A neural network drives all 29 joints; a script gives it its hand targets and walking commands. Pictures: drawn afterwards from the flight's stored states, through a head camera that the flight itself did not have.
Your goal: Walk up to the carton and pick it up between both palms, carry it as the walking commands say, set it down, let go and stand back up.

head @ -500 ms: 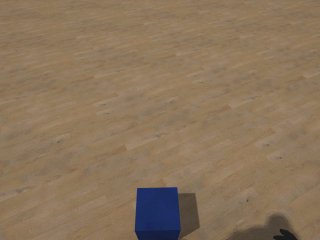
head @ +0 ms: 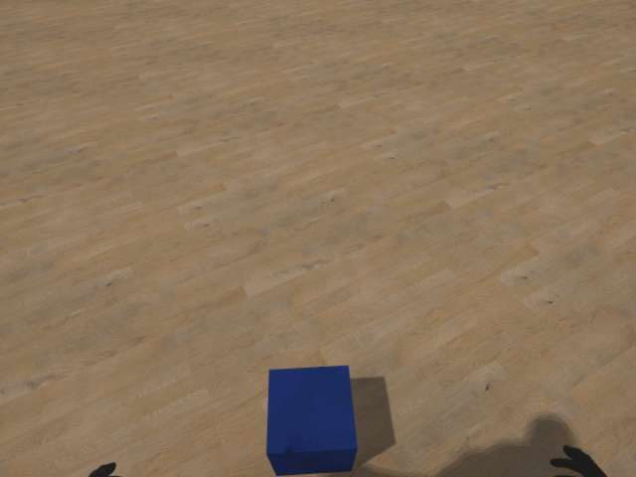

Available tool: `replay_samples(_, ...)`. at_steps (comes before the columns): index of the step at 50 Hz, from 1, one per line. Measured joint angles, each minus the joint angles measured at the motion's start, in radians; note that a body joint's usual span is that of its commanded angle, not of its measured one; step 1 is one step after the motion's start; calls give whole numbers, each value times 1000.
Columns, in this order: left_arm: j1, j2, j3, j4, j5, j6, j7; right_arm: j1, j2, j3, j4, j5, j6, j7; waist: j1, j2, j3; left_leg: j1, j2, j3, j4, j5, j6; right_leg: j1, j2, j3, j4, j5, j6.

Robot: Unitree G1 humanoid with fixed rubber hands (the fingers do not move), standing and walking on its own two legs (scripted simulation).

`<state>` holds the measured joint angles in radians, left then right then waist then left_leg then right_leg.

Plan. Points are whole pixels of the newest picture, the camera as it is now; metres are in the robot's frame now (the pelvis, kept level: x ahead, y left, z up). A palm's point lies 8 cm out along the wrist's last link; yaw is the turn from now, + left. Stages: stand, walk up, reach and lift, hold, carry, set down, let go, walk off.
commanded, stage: walk up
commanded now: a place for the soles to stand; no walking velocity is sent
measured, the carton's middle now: (311, 422) +0.39 +0.05 -0.64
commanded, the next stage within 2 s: stand in 0.72 s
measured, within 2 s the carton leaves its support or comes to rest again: neither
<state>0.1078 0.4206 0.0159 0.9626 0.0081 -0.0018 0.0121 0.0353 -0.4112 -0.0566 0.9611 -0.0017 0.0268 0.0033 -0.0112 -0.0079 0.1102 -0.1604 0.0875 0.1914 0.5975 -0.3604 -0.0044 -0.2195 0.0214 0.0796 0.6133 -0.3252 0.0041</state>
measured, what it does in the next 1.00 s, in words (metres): stands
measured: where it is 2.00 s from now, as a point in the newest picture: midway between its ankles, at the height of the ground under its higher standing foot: outside the picture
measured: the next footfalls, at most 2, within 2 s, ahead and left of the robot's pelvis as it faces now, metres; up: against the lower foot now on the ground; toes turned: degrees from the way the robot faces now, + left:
none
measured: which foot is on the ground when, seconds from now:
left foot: down 0.00-1.00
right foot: down 0.00-1.00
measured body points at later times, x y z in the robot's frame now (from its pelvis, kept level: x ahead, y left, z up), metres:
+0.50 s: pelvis -0.02 +0.01 +0.00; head +0.00 +0.02 +0.45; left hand +0.08 +0.34 -0.11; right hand +0.11 -0.32 -0.10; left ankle -0.02 +0.11 -0.73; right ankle +0.01 -0.13 -0.73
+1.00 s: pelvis -0.02 +0.02 +0.00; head +0.01 +0.02 +0.45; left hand +0.14 +0.31 -0.10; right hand +0.10 -0.30 -0.10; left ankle -0.02 +0.11 -0.73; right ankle +0.01 -0.12 -0.73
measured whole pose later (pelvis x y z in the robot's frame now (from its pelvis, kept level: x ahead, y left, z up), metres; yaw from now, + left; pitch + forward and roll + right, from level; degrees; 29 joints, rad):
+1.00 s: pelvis -0.02 +0.02 +0.00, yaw +1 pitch -3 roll +0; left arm 0.09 0.36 0.08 0.79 0.04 0.07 -0.04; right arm 0.14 -0.37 -0.10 0.78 0.00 0.08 0.02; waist -0.04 0.00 0.12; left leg -0.22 0.03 0.13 0.59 -0.31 0.03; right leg -0.26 -0.03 0.01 0.58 -0.27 0.02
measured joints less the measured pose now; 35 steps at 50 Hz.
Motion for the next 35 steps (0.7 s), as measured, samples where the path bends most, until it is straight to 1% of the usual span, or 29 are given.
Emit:
replay_samples(6,6,0,1,-13,11,-4,1,7,6,-1,-11,-5,5,6,-7,1,-3,-22,2,-3,17,2,3,-15,1,-2,3,8,1)
replay_samples(13,22,1,4,-12,7,-3,-8,28,6,0,-5,-23,-10,10,2,-11,-10,-27,-6,18,3,15,16,-36,-5,18,6,22,11)
replay_samples(16,38,2,9,-7,10,-2,-11,29,1,-4,-11,-14,-8,9,-6,-1,-6,-33,4,13,30,2,14,-33,3,14,16,17,12)
replay_samples(20,55,1,10,-20,14,-6,-8,34,-8,-7,-17,-10,2,9,-7,10,-8,-50,12,1,59,-10,12,-37,9,5,24,14,5)
replay_samples(23,65,1,10,-28,19,-10,-1,32,-10,-9,-22,-8,4,9,-1,10,-10,-60,-13,-31,63,-7,16,-45,8,10,26,16,8)
replay_samples(26,60,4,5,-26,14,-8,0,37,1,-3,-23,-12,-9,10,1,-6,-13,-54,-29,-26,37,6,27,-48,-3,22,17,25,15)
replay_samples(27,56,5,4,-24,11,-6,-1,40,4,1,-22,-13,-14,11,4,-11,-14,-52,-31,-21,31,8,31,-53,-5,23,20,27,11)
replay_samples(30,47,3,9,-16,4,-6,-4,43,7,10,-26,-21,-22,12,10,-13,-10,-46,-21,-5,39,2,35,-59,-10,-16,41,-3,-13)
replay_samples(31,46,1,12,-12,6,-8,-7,41,4,12,-27,-19,-23,12,11,-10,-6,-44,-14,-2,50,-6,33,-48,-12,-27,21,21,-15)
replay_samples(33,44,-8,17,-1,12,-13,-12,36,-1,13,-27,-14,-20,10,3,5,4,-39,3,-6,69,-19,26,-31,0,-35,8,46,2)
replay_samples(35,45,-10,15,3,15,-14,-14,42,-1,17,-23,-8,-16,10,-4,5,-3,-34,3,-8,62,-17,20,-24,0,-37,1,41,8)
